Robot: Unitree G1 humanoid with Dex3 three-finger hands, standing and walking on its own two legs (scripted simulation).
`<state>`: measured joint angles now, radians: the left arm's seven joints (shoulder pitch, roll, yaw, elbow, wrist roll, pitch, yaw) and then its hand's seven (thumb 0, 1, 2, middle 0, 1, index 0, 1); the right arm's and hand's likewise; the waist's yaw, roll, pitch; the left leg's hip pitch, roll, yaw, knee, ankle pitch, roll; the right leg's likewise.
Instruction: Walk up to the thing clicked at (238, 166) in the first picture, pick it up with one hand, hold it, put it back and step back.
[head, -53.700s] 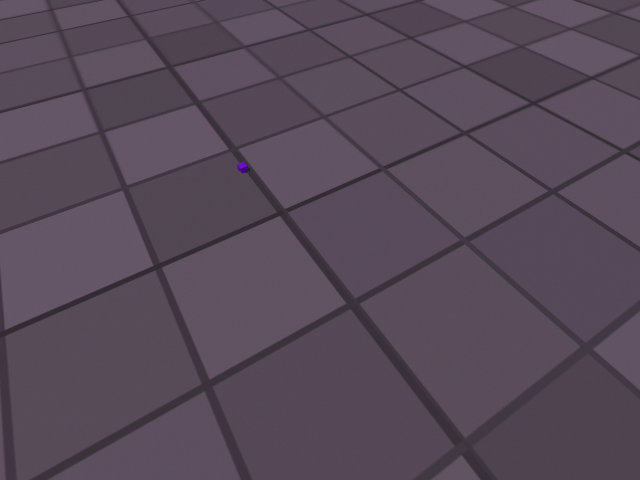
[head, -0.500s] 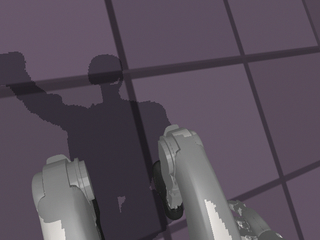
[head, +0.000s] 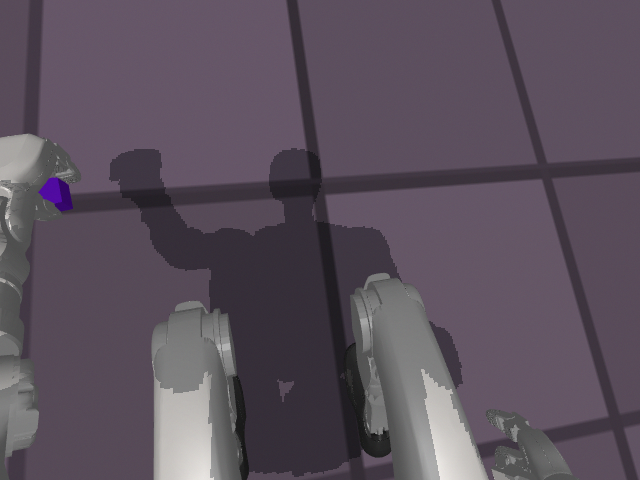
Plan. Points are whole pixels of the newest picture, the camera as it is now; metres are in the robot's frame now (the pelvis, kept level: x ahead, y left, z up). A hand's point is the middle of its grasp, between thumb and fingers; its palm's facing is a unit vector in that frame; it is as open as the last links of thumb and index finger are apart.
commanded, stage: lift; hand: left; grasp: from above
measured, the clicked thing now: (48, 196) +0.48 +0.32 -0.14
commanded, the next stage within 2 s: hold in 1.22 s
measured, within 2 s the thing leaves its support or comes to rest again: neither
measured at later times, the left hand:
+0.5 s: hand out of the picture +0.38 +0.28 +0.10, palm faces -0.43 -0.13 -0.90, open 6.1 cm
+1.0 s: hand out of the picture +0.36 +0.25 +0.23, palm faces -0.43 -0.12 -0.89, open 5.4 cm
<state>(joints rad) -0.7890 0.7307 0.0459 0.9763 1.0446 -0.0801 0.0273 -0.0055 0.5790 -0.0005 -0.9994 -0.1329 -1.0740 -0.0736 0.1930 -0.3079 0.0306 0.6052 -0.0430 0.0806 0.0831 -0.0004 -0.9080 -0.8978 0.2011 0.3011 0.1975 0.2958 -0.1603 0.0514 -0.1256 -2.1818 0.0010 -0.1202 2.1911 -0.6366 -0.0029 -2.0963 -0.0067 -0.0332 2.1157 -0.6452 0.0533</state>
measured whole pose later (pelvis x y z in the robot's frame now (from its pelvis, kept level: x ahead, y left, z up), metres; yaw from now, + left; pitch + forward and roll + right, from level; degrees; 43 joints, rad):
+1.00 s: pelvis +0.05 -0.01 +0.30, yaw +4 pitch +14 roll -1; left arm -0.34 0.39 -0.17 0.82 0.97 0.06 0.14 -0.04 0.64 0.00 -0.93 -0.25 -1.09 -0.22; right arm 0.24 -0.25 -0.04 0.74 0.04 -0.03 -0.06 0.00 -0.90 -0.89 0.20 0.30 0.20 0.30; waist -0.06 0.05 -0.13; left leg -0.88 0.05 -0.01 1.08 -0.45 -0.02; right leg -0.86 -0.01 0.01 1.05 -0.44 0.03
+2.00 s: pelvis +0.09 +0.00 +0.37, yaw +3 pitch +4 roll +0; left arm -0.27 0.37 -0.23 0.70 0.97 0.09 0.03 -0.06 0.64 0.00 -0.97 -0.18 -1.12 -0.15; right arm 0.22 -0.25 -0.05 0.69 0.06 0.05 -0.03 0.01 -0.90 -0.89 0.20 0.30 0.20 0.30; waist 0.00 0.05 -0.06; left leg -0.38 0.03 0.04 0.62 -0.31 -0.01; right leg -0.39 -0.02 0.04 0.63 -0.31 0.03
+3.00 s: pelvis +0.07 -0.01 +0.38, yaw +3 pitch +0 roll +1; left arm -0.26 0.37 -0.24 0.66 0.98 0.07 -0.02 -0.06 0.64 0.00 -0.98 -0.18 -1.13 -0.15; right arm 0.18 -0.25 -0.02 0.69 0.07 0.05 -0.05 0.01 -0.91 -0.90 0.20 0.30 0.20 0.30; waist 0.02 0.05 -0.01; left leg -0.27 0.03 0.04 0.49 -0.23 -0.02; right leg -0.29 -0.02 0.05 0.52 -0.24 0.03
